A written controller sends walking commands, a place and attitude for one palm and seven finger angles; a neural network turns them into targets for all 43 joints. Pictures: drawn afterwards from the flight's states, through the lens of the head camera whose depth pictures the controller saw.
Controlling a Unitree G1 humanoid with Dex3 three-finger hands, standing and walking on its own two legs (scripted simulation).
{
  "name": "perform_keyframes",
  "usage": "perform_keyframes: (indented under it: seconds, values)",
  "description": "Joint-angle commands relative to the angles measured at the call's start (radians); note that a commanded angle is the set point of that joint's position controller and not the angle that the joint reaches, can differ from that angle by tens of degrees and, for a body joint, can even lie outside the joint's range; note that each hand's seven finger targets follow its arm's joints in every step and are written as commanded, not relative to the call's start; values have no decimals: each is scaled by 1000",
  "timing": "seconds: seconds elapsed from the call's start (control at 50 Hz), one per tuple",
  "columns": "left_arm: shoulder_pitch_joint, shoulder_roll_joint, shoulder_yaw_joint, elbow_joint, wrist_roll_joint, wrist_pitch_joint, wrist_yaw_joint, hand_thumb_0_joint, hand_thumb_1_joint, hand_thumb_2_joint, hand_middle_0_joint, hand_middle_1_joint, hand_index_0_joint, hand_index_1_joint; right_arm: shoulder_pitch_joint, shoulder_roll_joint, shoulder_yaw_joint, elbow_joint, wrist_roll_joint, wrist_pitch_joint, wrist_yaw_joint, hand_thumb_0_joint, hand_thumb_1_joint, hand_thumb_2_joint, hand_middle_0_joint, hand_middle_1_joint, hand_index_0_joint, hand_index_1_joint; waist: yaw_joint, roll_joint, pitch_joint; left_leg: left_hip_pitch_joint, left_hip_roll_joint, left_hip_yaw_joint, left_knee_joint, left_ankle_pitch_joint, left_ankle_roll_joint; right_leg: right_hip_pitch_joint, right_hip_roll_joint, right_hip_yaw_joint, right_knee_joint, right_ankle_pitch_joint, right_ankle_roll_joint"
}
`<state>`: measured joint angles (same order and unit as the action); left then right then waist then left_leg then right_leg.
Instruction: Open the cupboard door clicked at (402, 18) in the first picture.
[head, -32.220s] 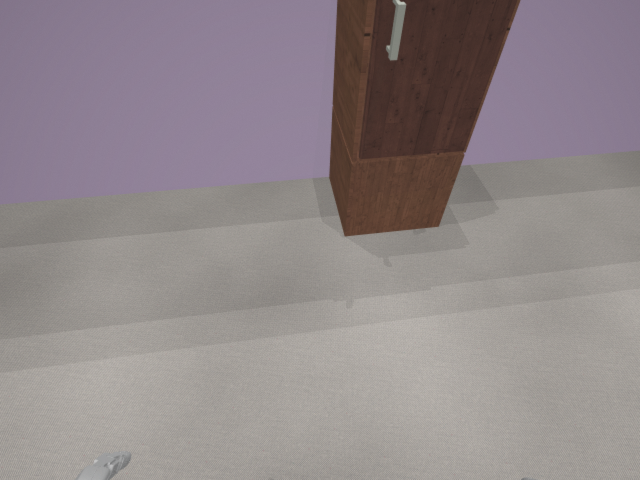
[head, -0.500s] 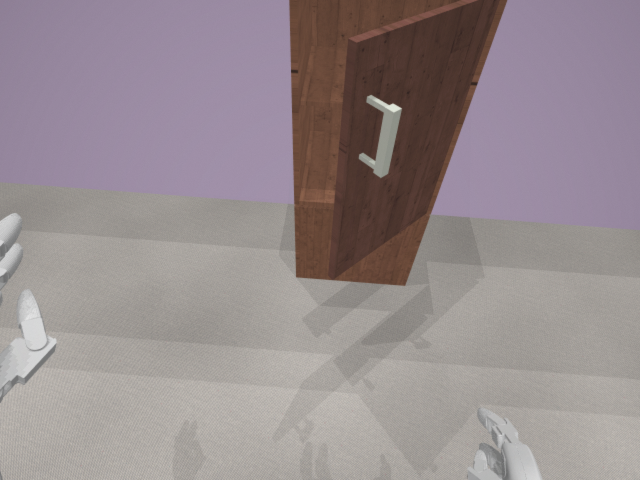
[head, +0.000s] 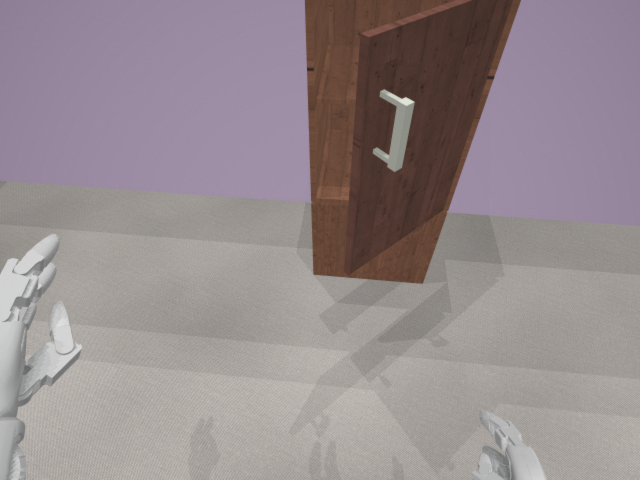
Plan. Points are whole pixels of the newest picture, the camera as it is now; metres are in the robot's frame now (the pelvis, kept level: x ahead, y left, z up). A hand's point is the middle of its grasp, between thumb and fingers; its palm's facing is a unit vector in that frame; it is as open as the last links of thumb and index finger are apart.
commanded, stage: let the arm hang, fingers relaxed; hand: left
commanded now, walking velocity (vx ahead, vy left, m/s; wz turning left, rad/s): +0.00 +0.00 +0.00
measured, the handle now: (391, 131) +0.66 -0.07 +0.08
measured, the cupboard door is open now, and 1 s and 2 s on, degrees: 45 45 45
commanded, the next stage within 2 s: look to check the result in 1.06 s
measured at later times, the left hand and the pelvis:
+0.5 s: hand out of the picture -0.03 +0.18 -0.18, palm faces +0.05 -0.97 -0.22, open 7.2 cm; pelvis +0.00 -0.01 +0.00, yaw +2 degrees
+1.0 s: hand out of the picture +0.02 +0.15 -0.18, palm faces +0.05 -0.98 -0.18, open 7.3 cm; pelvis +0.02 -0.02 +0.00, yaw +0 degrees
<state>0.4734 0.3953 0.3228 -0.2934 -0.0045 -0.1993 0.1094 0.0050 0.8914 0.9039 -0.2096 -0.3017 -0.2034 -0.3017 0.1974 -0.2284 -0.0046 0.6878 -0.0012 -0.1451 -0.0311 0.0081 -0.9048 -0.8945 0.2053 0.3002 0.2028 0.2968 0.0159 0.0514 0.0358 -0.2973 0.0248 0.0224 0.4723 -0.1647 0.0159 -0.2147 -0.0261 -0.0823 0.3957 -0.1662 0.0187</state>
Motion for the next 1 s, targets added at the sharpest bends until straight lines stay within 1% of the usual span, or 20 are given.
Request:
perform_keyframes:
  seconds: [0.0, 0.02, 0.04, 0.08, 0.1, 0.12, 0.14, 0.16, 0.18, 0.22, 0.26, 0.3, 0.34, 0.36, 0.42, 0.54, 0.64, 0.7, 0.94, 0.98]
  values:
    - [-68, -11, -202, 507, 32, 185, -106, 0, 900, 900, -200, -300, -200, -300, -25, -234, -70, 56, -7, 47, 41, 0, -900, -900, 200, 300, 200, 300, -39, 25, -88, -54, 122, -139, -30, 82, 34, -77, -41, 56, 103, -135, -45]
    - [-89, -4, -208, 556, 39, 184, -109, 0, 900, 900, -200, -300, -200, -300, -47, -233, -59, 53, -12, 62, 38, 0, -900, -900, 200, 300, 200, 300, -31, -16, -82, -103, 121, -165, -60, 22, 50, -43, -30, 60, 126, -146, -48]
    - [-108, 9, -214, 611, 41, 183, -110, 0, 900, 900, -200, -300, -200, -300, -63, -234, -53, 59, -17, 73, 38, 0, -900, -900, 200, 300, 200, 300, -22, -93, -78, -112, 110, -171, -60, -1, 53, -22, -32, 67, 117, -136, -53]
    - [-163, 19, -227, 726, 44, 185, -109, 0, 900, 900, -200, -300, -200, -300, -48, -208, -45, 82, -22, 94, 40, 0, -900, -900, 200, 300, 200, 300, -22, -247, -89, -70, 70, -134, -2, -18, 37, -44, -85, 103, 54, -144, -71]
    - [-189, 18, -235, 784, 42, 189, -107, 0, 900, 900, -200, -300, -200, -300, -30, -186, -37, 98, -23, 106, 40, 0, -900, -900, 200, 300, 200, 300, -29, -299, -97, -33, 42, -107, 39, -9, 30, -69, -116, 128, 24, -149, -84]
    - [-216, 11, -247, 841, 38, 194, -103, 0, 900, 900, -200, -300, -200, -300, -16, -163, -33, 118, -26, 118, 38, 0, -900, -900, 200, 300, 200, 300, -38, -307, -100, 15, 19, -70, 85, -2, 19, -103, -144, 144, -6, -152, -97]
    - [-245, 0, -259, 888, 35, 202, -98, 0, 900, 900, -200, -300, -200, -300, 2, -139, -27, 134, -29, 130, 37, 0, -900, -900, 200, 300, 200, 300, -48, -284, -95, 46, 6, -46, 110, -12, 10, -130, -159, 146, -23, -167, -105]
    - [-259, -1, -267, 928, 33, 206, -94, 0, 900, 900, -200, -300, -200, -300, 12, -133, -24, 146, -30, 140, 35, 0, -900, -900, 200, 300, 200, 300, -48, -218, -92, 65, 3, -35, 121, -13, 3, -141, -161, 141, -25, -178, -108]
    - [-264, -17, -277, 972, 29, 209, -92, 0, 900, 900, -200, -300, -200, -300, 13, -114, -19, 168, -31, 144, 35, 0, -900, -900, 200, 300, 200, 300, -51, -126, -85, 70, 15, -43, 94, 11, 2, -143, -151, 135, -8, -175, -102]
    - [-227, -38, -284, 1059, 23, 209, -90, 0, 900, 900, -200, -300, -200, -300, 4, -111, -10, 194, -32, 144, 30, 0, -900, -900, 200, 300, 200, 300, -30, 81, -73, 1, 55, -114, -25, 5, 13, -66, -89, 99, 45, -176, -67]
    - [-175, -40, -283, 1143, 21, 207, -88, 0, 900, 900, -200, -300, -200, -300, -5, -118, -8, 217, -28, 146, 23, 0, -900, -900, 200, 300, 200, 300, -1, 157, -54, -78, 64, -142, -81, -48, 19, 34, -67, 79, 48, -138, -52]
    - [-141, -69, -271, 1206, 19, 204, -87, 0, 900, 900, -200, -300, -200, -300, 16, -90, -12, 244, -30, 150, 17, 0, -900, -900, 200, 300, 200, 300, 1, 196, -67, -78, 58, -135, -93, -99, 15, 61, -69, 73, 32, -124, -59]
    - [-144, -72, -278, 1252, 14, 202, -89, 0, 900, 900, -200, -300, -200, -300, 49, -79, -14, 274, -27, 156, 13, 0, -900, -900, 200, 300, 200, 300, -7, 163, -48, -65, 51, -129, -97, -141, 10, 45, -76, 77, 4, -148, -65]
    - [-146, -74, -277, 1270, 16, 200, -89, 0, 900, 900, -200, -300, -200, -300, 69, -80, -18, 281, -24, 159, 11, 0, -900, -900, 200, 300, 200, 300, -10, 80, -30, -51, 55, -133, -96, -152, 9, 26, -76, 72, -16, -169, -65]
    - [-153, -93, -283, 1313, 15, 200, -88, 0, 900, 900, -200, -300, -200, -300, 122, -64, -23, 320, -24, 164, 9, 0, -900, -900, 200, 300, 200, 300, -26, -3, 6, -17, 47, -117, -91, -172, 9, -33, -87, 84, -53, -234, -69]
    - [-130, -122, -286, 1374, 15, 197, -83, 0, 900, 900, -200, -300, -200, -300, 161, -33, -21, 370, -23, 160, 6, 0, -900, -900, 200, 300, 200, 300, -26, -79, 32, 17, 53, -105, -101, -130, 15, -59, -86, 79, -60, -225, -65]
    - [-113, -140, -288, 1401, 15, 196, -78, 0, 900, 900, -200, -300, -200, -300, 156, -13, -16, 396, -22, 156, 4, 0, -900, -900, 200, 300, 200, 300, -23, -68, 51, 21, 59, -100, -122, -117, 16, -57, -81, 75, -48, -193, -57]
    - [-108, -147, -289, 1410, 15, 193, -76, 0, 900, 900, -200, -300, -200, -300, 150, 0, -13, 411, -22, 155, 5, 0, -900, -900, 200, 300, 200, 300, -19, -95, 59, 32, 52, -82, -111, -75, 13, -55, -88, 81, -54, -175, -57]
    - [-124, -165, -281, 1418, 14, 190, -75, 0, 900, 900, -200, -300, -200, -300, 136, 13, -8, 426, -24, 146, -2, 0, -900, -900, 200, 300, 200, 300, -17, 0, 40, 43, 54, -80, -124, -13, 9, -1, -82, 76, -43, -83, -53]
    - [-125, -163, -281, 1417, 13, 188, -75, 0, 900, 900, -200, -300, -200, -300, 137, 14, -9, 424, -22, 146, -3, 0, -900, -900, 200, 300, 200, 300, -16, -21, 42, 42, 53, -76, -116, 5, 7, 9, -86, 72, -50, -74, -53]
